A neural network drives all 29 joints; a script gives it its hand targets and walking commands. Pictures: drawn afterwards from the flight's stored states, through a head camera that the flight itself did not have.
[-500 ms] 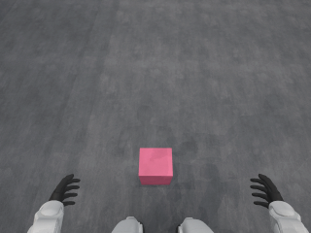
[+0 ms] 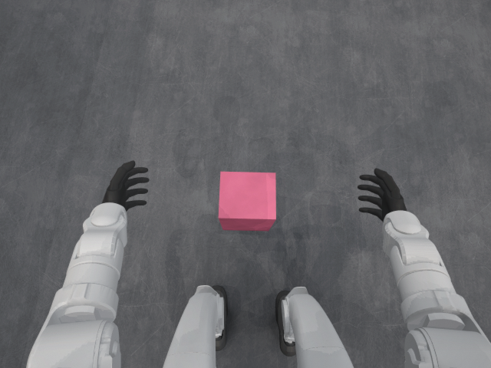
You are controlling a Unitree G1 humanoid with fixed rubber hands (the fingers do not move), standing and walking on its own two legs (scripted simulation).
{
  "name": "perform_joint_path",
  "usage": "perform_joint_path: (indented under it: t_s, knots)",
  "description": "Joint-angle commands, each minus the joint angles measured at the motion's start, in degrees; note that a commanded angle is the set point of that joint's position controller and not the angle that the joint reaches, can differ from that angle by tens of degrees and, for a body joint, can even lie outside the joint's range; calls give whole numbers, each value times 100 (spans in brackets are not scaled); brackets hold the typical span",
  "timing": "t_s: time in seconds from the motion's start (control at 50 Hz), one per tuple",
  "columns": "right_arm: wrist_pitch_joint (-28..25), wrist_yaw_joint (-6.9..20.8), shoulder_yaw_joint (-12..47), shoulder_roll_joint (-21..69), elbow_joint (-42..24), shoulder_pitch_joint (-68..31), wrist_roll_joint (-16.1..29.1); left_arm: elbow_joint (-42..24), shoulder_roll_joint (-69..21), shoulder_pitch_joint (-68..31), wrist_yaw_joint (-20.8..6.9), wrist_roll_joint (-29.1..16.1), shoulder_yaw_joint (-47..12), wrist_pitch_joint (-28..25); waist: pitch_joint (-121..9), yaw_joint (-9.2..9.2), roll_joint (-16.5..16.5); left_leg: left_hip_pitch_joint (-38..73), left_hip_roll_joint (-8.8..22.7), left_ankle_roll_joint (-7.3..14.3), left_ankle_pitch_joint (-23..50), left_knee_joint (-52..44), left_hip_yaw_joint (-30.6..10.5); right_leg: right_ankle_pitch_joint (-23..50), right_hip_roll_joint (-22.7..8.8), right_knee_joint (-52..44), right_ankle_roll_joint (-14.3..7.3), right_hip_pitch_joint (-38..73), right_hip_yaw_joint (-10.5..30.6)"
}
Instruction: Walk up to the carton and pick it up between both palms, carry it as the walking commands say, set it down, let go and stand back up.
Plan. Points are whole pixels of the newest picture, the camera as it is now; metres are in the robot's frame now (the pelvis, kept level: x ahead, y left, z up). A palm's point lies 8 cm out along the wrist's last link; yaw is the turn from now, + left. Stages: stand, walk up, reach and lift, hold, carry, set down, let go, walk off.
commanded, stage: reach and lift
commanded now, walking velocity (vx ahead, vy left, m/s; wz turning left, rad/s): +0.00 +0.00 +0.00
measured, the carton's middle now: (246, 204) +0.47 -0.01 -0.59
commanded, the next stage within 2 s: none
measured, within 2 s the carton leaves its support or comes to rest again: neither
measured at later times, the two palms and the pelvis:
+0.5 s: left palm (155, 152) +0.48 +0.18 -0.14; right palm (337, 156) +0.46 -0.18 -0.14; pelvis -0.02 +0.00 -0.04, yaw -1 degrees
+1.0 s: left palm (173, 161) +0.50 +0.17 -0.23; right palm (322, 166) +0.48 -0.17 -0.23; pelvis -0.02 -0.01 -0.11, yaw -1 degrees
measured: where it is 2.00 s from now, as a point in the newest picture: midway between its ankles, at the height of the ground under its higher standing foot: (252, 331)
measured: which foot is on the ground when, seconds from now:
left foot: down 0.00-1.00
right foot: down 0.00-1.00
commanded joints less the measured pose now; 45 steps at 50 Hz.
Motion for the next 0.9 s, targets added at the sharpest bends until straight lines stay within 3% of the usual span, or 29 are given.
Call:
perform_joint_path:
  t_s: [0.0, 0.02, 0.04, 0.08, 0.1, 0.12, 0.14, 0.16, 0.18, 0.22, 0.26, 0.28, 0.34, 0.38, 0.42, 0.46, 0.52, 0.54, 0.62, 0.66, 0.68, 0.7, 0.72, 0.74, 0.76, 0.8, 0.84, 0.86, 0.88]
  knots:
    - [-188, -80, -53, -406, -242, -944, 26, -264, 609, -1221, 59, -109, 227, -185, -3204, -71, -27, 1844, -223, -226, 850, -311, 86, 776, 247, -469, 121, 664, -305]
    - [-301, -116, -264, -678, -819, -1563, -8, -568, 863, -1705, 84, -33, 324, -263, -3647, -101, -111, 1879, -197, -217, 881, -231, 15, 894, 286, -342, 155, 620, -362]
    - [-252, -120, -133, -512, -559, -1670, 135, -260, 820, -1661, 111, 77, 408, -208, -3700, 229, 245, 1738, -223, -234, 925, -256, 24, 840, 210, -328, 88, 481, -279]
    - [-224, -133, -138, -333, -115, -1573, 102, 96, 620, -1711, 137, 16, 244, -186, -3593, -52, 55, 1720, -250, -183, 915, -176, 21, 736, 239, -344, 130, 94, -350]
    - [-312, -138, -433, -559, -108, -1921, 98, -365, 566, -2374, 142, -159, 182, -276, -4047, -282, 282, 1967, -244, -248, 846, -161, -28, 658, 289, -238, 84, -42, -396]
    - [-301, -126, -332, -520, 63, -2008, -14, 49, 560, -2097, 189, -3, 240, -233, -3599, -67, 299, 1885, -241, -302, 917, -161, -85, 629, 289, -241, 117, -409, -395]
    - [-408, -176, -473, -606, -446, -2297, 2, -25, 570, -2242, 171, -125, 319, -269, -4258, -169, 31, 1949, -198, -240, 1279, -27, -127, 942, 324, -193, 88, -269, -411]
    - [-402, -155, -338, -421, 54, -2421, 157, 93, 449, -2618, 180, -84, 201, -297, -4216, -9, 396, 1969, -225, -296, 1300, 15, -105, 798, 308, -157, 52, -655, -403]
    - [-451, -125, -510, -446, -77, -2351, 81, -55, 453, -2724, 218, 15, 202, -348, -4262, -179, 582, 2151, -212, -297, 1544, 66, -183, 933, 311, -103, 54, -958, -410]
    - [-494, -120, -285, -346, 95, -2838, 133, 433, 505, -2758, 218, -27, 398, -401, -4415, 64, -38, 1638, -235, -235, 1610, 178, -97, 1039, 405, -4, 146, -882, -427]
    - [-583, -231, -782, -608, -322, -3396, -86, 28, 605, -3353, 245, -39, 465, -463, -5252, -194, 120, 1825, -278, -225, 1651, 204, -124, 1181, 433, 43, 113, -637, -409]
    - [-577, -224, -575, -368, 32, -3395, -50, 73, 563, -3670, 301, 124, 549, -552, -4828, 151, 323, 1430, -282, -268, 1648, 251, -61, 1092, 395, 107, 96, -871, -275]
    - [-557, -289, -685, -221, 95, -3801, 14, 605, 302, -3942, 260, -11, 370, -435, -5188, -57, 280, 1711, -279, -226, 1542, 304, -123, 854, 425, 91, 142, -1185, -368]
    - [-495, -333, -774, -74, 449, -4059, -233, 804, 229, -4053, 231, 96, 560, -457, -4878, 126, 215, 846, -364, -271, 1089, 232, 61, 662, 454, 98, 110, -798, -239]
    - [-583, -368, -998, 62, 468, -3982, -432, 691, 184, -4166, 245, 235, 666, -583, -5043, -7, 302, 985, -391, -265, 1447, 283, 25, 1056, 494, 166, 113, -979, -335]
    - [-676, -449, -1086, -8, 341, -4320, -479, 496, 354, -4556, 328, 416, 921, -664, -5701, 261, 252, 1262, -418, -270, 1874, 438, 82, 1344, 563, 264, 151, -865, -320]
    - [-782, -482, -1147, -13, 122, -4487, -557, 577, 5, -4556, 286, 273, 719, -672, -6095, -95, 92, 1473, -370, -243, 2342, 511, -39, 1725, 612, 340, 177, -951, -426]
    - [-720, -496, -1280, 14, 432, -4139, -684, 884, 139, -4149, 324, 456, 966, -652, -5865, 160, 245, 1421, -424, -259, 2273, 451, 27, 1542, 597, 257, 160, -1088, -349]
    - [-905, -461, -1414, 229, -48, -4093, -792, 355, -279, -4352, 291, 418, 817, -770, -6036, -77, 335, 1392, -377, -326, 3055, 591, -132, 2135, 660, 352, 127, -1442, -431]
    - [-948, -471, -1217, 404, -146, -4390, -771, 320, 110, -4461, 316, 541, 1143, -866, -5963, 244, -91, 832, -407, -232, 2725, 682, -4, 2133, 570, 428, 184, -1163, -307]
    - [-906, -507, -1172, 415, 69, -4285, -820, 396, 17, -4557, 272, 463, 1079, -853, -5800, 79, -215, 315, -376, -224, 2350, 727, 60, 2015, 518, 455, 210, -1105, -250]
    - [-885, -495, -1252, 356, -202, -4363, -728, 461, 288, -4454, 285, 756, 1277, -840, -6024, 393, 98, 516, -409, -225, 2265, 722, 123, 1884, 553, 550, 226, -1008, -247]
    - [-877, -488, -1170, 450, -281, -4732, -788, 209, 147, -4832, 295, 480, 1205, -896, -5647, 179, -346, -180, -380, -201, 2130, 779, 27, 1956, 515, 629, 212, -1120, -219]
    - [-819, -530, -1293, 450, 153, -4333, -829, 442, 289, -4699, 271, 761, 1295, -880, -5802, 261, 262, -134, -416, -282, 2072, 790, 160, 2081, 524, 725, 145, -904, -161]
    - [-849, -500, -1008, 676, -98, -4473, -550, 624, -43, -4522, 223, 504, 1017, -879, -5885, 329, 108, 76, -428, -214, 1996, 883, 104, 1784, 568, 801, 186, -1179, -253]
    - [-823, -571, -1183, 483, 178, -4368, -850, 864, 8, -4434, 198, 463, 1176, -852, -5822, 95, -259, -762, -446, -214, 1772, 1194, 160, 1846, 513, 1023, 199, -1209, -212]
    - [-853, -613, -1066, 426, -66, -4792, -689, 417, 273, -4951, 276, 441, 1255, -919, -6102, 221, -140, -731, -480, -241, 1604, 1468, 218, 1535, 564, 1251, 203, -1361, -211]
    - [-770, -613, -1087, 588, 650, -4374, -667, 828, 260, -4773, 307, 571, 1190, -894, -5541, 272, 76, -1145, -482, -243, 1194, 1487, 244, 1244, 537, 1420, 194, -1710, -212]
    - [-802, -613, -1147, 541, 613, -4378, -749, 1090, 68, -4693, 261, 400, 1064, -849, -5294, -26, -201, -1211, -465, -216, 1132, 1601, 159, 1134, 592, 1529, 224, -2039, -342]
